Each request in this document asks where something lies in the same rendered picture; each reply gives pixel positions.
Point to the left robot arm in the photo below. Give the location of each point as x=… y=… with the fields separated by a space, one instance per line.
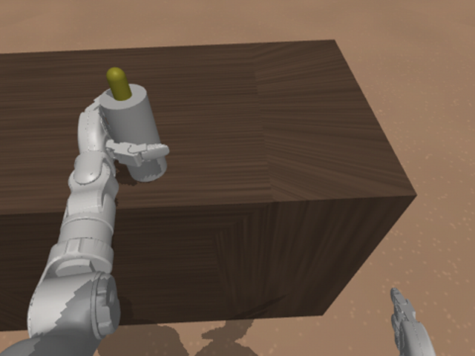
x=75 y=304

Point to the bottle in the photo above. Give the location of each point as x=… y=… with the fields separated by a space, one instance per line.
x=129 y=115

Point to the left robot hand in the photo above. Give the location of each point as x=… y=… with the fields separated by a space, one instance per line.
x=94 y=134

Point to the right robot hand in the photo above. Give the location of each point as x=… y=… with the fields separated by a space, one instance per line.
x=411 y=337

